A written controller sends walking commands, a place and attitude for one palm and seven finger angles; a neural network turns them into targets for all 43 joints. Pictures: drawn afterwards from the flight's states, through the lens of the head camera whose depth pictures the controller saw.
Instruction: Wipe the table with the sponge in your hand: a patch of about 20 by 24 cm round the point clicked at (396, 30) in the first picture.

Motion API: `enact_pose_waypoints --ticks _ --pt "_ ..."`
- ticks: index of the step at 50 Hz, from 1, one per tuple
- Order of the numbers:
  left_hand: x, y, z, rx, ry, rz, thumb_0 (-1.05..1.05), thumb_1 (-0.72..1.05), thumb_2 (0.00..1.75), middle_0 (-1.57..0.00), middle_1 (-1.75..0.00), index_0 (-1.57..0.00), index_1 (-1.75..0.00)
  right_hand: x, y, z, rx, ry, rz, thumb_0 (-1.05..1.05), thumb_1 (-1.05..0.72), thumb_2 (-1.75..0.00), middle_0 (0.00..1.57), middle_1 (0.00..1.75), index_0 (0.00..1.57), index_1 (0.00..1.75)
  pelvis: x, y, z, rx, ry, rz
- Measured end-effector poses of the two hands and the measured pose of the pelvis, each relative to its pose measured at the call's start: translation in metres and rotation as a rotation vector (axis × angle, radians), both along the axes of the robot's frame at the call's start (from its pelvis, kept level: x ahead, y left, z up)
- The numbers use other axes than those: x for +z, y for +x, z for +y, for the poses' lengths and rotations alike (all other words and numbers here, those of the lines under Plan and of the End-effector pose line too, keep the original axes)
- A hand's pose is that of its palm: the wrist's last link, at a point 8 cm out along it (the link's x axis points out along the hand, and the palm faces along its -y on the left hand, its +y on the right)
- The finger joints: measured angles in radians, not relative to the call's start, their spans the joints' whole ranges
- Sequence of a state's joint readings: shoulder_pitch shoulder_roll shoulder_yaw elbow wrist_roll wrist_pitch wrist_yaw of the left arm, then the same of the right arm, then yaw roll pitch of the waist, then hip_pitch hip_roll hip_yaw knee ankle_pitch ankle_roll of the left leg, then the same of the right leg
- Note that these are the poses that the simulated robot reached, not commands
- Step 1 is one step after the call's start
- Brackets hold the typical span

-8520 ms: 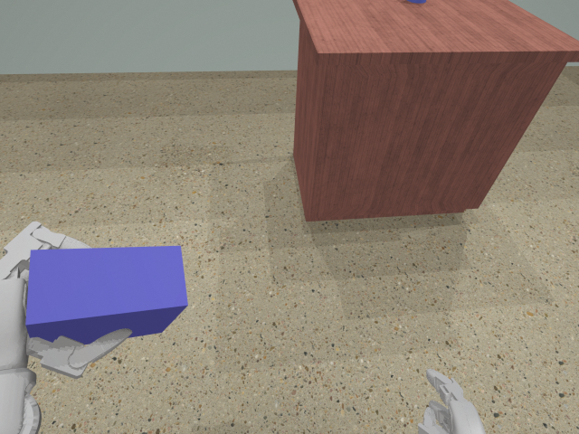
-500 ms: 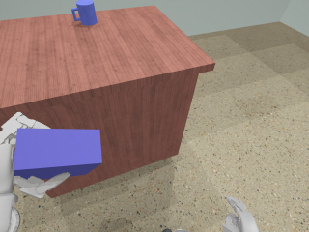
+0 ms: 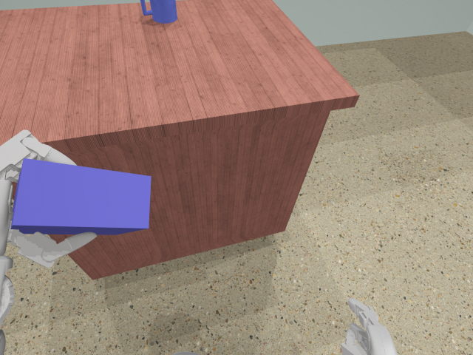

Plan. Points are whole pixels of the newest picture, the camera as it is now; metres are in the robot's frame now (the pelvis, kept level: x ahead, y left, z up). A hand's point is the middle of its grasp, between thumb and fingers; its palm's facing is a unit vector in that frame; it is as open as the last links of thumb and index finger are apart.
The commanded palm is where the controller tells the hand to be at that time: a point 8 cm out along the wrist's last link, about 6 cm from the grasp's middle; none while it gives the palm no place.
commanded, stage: look again from close up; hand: left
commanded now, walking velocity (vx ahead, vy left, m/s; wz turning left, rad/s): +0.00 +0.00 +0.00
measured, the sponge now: (99, 206) +0.26 +0.22 +0.15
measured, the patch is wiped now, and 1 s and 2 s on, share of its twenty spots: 0.00 0.00 0.00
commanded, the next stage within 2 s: shuffle to correct the standing spot in 0.18 s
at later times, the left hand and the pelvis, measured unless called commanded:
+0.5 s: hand (53, 169) +0.29 +0.29 +0.18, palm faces +0.43 -0.84 -0.33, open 10.8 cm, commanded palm +0.23 +0.31 +0.18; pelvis +0.06 +0.04 +0.00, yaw -1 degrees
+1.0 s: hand (85, 125) +0.38 +0.28 +0.17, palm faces +0.34 -0.84 -0.43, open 10.8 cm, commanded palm +0.33 +0.33 +0.18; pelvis +0.16 +0.06 -0.01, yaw -3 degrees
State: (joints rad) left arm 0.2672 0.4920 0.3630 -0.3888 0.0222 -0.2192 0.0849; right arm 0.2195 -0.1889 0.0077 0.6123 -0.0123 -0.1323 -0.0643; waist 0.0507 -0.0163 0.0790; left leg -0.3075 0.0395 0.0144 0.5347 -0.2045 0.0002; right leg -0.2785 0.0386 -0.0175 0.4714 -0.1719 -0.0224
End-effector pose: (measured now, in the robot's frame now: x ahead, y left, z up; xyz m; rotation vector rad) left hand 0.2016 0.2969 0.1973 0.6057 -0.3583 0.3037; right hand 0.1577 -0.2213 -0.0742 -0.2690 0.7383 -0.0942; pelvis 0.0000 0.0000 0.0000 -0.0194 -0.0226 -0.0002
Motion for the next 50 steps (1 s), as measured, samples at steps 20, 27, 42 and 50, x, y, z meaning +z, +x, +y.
enact_pose_waypoints --ticks 20,27,42,50 --pt "-0.038 0.032 0.035 0.054 -0.189 0.058 -0.01 -0.55 1.02 -0.63 -1.38 -0.65 -1.36 0.015 0.047 0.051 0.072 0.027 -0.053 0.01 -0.9 -0.9 0.2 0.3 0.21 0.3 0.002 0.043 0.034 -0.019 0.006 0.007" --pt "-0.01 0.054 0.023 0.002 -0.162 -0.082 -0.01 -0.55 1.02 -0.63 -1.38 -0.65 -1.36 0.017 0.092 0.049 0.067 0.041 -0.124 0.01 -0.9 -0.9 0.2 0.3 0.21 0.3 -0.005 0.072 0.038 -0.014 -0.007 0.023" --pt "-0.029 0.127 0.012 -0.046 -0.133 0.005 -0.01 -0.55 1.02 -0.63 -1.38 -0.66 -1.36 -0.016 0.107 0.028 -0.05 0.055 -0.006 0.01 -0.9 -0.9 0.2 0.3 0.21 0.3 -0.02 0.123 0.037 -0.033 -0.02 0.016" --pt "-0.012 0.143 0.03 -0.084 -0.06 -0.055 -0.01 -0.55 1.02 -0.63 -1.38 -0.66 -1.36 -0.015 0.121 0.029 -0.075 -0.004 0.108 0.01 -0.9 -0.9 0.2 0.3 0.21 0.3 -0.014 0.157 0.058 -0.054 -0.002 -0.015"
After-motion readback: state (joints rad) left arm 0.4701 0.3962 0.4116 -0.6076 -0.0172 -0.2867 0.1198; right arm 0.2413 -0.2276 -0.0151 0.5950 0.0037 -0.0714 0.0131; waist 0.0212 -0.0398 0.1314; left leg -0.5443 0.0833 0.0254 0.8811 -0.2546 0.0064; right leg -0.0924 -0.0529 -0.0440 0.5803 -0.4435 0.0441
